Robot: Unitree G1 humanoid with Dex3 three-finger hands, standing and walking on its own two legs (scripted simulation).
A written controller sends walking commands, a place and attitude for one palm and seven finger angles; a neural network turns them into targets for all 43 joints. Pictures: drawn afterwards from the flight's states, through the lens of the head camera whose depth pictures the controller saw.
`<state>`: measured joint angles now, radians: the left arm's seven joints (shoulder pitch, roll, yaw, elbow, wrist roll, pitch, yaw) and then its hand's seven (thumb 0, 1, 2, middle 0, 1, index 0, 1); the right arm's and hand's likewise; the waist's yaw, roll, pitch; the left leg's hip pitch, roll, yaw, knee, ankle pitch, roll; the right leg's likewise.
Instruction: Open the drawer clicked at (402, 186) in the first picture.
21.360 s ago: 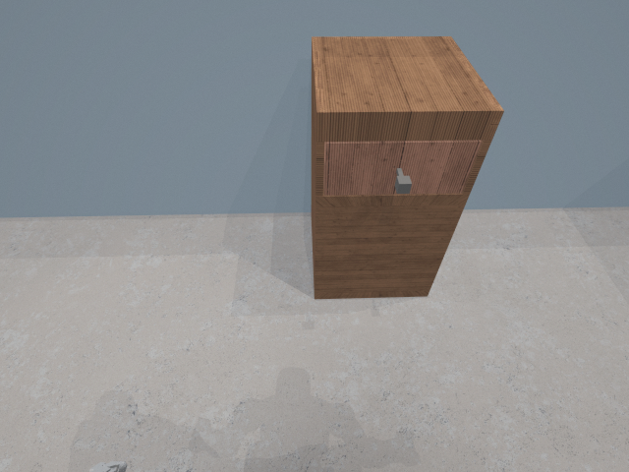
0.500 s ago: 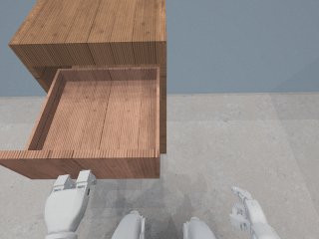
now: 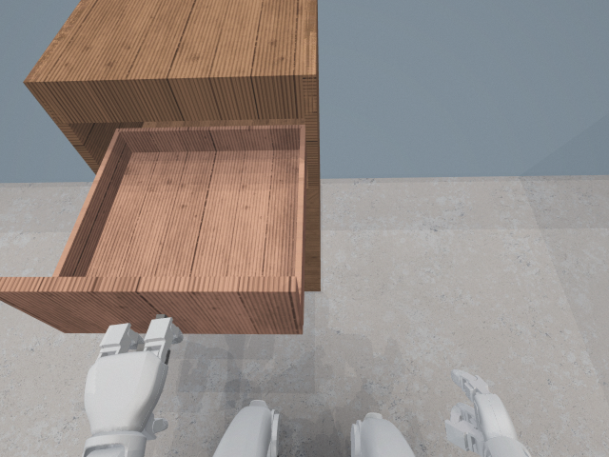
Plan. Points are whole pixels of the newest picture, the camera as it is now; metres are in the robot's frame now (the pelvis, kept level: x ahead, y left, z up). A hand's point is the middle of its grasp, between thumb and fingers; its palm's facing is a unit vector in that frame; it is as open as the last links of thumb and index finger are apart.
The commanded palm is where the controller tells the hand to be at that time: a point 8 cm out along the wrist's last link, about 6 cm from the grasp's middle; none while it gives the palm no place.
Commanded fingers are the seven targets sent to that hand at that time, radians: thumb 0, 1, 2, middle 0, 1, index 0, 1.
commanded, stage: open the thumb to release the handle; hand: left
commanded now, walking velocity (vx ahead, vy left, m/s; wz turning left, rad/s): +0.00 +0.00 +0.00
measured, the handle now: (155, 345) +0.26 +0.23 -0.04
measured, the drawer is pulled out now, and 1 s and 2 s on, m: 0.30 0.30 0.30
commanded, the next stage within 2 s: lift the hand off the handle in 0.02 s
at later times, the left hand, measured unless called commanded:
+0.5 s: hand (149, 383) +0.22 +0.23 -0.05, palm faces -0.01 -0.05 -1.00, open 13.7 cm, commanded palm +0.20 +0.24 +0.00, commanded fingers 0.00 -0.50 0.30 -0.30 -1.20 -0.30 -1.20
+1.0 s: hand (124, 374) +0.22 +0.25 -0.01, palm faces +0.00 -0.06 -1.00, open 13.7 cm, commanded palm +0.20 +0.24 +0.04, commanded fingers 0.00 -0.50 0.30 -0.30 -1.20 -0.30 -1.20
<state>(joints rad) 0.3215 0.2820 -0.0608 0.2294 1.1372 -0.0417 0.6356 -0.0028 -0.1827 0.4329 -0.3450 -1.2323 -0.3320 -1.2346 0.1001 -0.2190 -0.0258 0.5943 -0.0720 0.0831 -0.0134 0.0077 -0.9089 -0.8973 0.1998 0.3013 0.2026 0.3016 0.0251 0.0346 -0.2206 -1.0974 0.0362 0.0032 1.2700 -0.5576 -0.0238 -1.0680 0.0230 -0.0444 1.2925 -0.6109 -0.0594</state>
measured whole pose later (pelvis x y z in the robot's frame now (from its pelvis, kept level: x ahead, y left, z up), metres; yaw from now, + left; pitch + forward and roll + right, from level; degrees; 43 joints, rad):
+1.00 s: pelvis +0.00 +0.01 +0.03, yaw +0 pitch +18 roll +0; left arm 0.31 0.29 -0.08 0.22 1.09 0.05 0.62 -0.01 -0.49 0.30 -0.32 -1.20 -0.34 -1.20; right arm 0.13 -0.24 -0.04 0.61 -0.05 0.09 -0.02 0.01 -0.91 -0.90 0.20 0.30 0.20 0.30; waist 0.01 0.05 -0.20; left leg -0.94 0.03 0.01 1.14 -0.51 -0.01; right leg -0.90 0.02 -0.03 1.14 -0.55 -0.04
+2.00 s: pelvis +0.02 +0.01 +0.07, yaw +0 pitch +11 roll +0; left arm 0.42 0.33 -0.07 0.02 1.04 0.02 0.48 -0.01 -0.49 0.30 -0.32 -1.20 -0.32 -1.20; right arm 0.15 -0.23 -0.02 0.56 -0.03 0.09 0.01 0.01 -0.91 -0.90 0.20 0.30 0.20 0.30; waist 0.03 0.06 -0.16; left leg -0.68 0.03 0.02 0.93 -0.45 -0.01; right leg -0.65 0.02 -0.02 0.93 -0.49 -0.04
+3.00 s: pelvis +0.03 +0.01 +0.09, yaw -1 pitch +8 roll +0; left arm 0.53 0.39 -0.02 -0.20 0.98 -0.03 0.36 -0.01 -0.49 0.30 -0.32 -1.20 -0.32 -1.20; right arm 0.15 -0.23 -0.02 0.54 -0.03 0.08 0.04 0.01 -0.91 -0.90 0.20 0.30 0.20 0.30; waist 0.06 0.07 -0.12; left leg -0.52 0.02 0.03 0.79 -0.41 0.00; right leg -0.49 0.02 -0.02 0.79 -0.44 -0.03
